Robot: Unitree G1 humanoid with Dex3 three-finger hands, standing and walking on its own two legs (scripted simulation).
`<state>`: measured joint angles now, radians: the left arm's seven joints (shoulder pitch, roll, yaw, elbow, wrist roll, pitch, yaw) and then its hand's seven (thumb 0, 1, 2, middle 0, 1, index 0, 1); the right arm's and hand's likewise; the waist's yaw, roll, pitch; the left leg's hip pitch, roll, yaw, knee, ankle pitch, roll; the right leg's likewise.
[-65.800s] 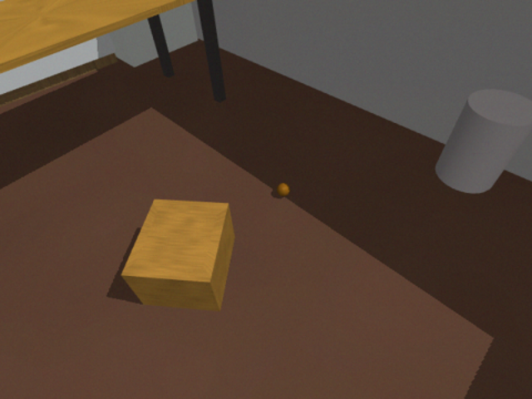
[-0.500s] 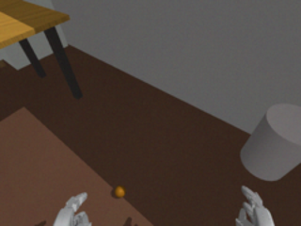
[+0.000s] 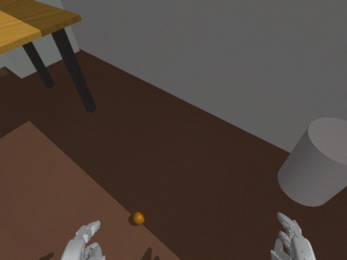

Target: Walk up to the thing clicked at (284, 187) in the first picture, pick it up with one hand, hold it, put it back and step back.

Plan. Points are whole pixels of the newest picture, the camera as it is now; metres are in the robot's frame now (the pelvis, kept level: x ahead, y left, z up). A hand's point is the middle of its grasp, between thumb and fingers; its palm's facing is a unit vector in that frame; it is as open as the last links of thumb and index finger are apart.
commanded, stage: stand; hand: left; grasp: from above
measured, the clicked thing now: (139, 217) +0.47 +0.22 -0.68
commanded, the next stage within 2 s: none
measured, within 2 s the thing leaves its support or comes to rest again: neither
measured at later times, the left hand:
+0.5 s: hand out of the picture +0.07 +0.24 -0.11, palm faces +0.05 -0.94 -0.33, open 7.4 cm
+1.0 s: hand out of the picture +0.03 +0.25 -0.10, palm faces +0.05 -0.94 -0.34, open 7.3 cm
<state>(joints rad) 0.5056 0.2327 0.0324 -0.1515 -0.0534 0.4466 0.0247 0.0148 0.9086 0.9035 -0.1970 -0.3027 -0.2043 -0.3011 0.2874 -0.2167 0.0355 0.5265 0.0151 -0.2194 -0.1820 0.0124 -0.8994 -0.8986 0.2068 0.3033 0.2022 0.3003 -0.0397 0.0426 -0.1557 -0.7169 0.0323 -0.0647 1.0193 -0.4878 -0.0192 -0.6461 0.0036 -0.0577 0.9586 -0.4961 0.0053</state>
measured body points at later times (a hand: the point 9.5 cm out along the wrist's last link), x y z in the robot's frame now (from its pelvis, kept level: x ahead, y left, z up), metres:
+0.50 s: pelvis +0.00 +0.01 +0.05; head +0.02 +0.01 +0.50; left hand +0.07 +0.29 -0.08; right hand +0.09 -0.27 -0.08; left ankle +0.01 +0.13 -0.68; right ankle -0.01 -0.13 -0.68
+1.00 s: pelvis -0.01 +0.01 +0.07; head -0.01 +0.01 +0.52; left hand +0.03 +0.30 -0.07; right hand +0.07 -0.27 -0.07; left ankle +0.01 +0.13 -0.68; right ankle -0.01 -0.13 -0.68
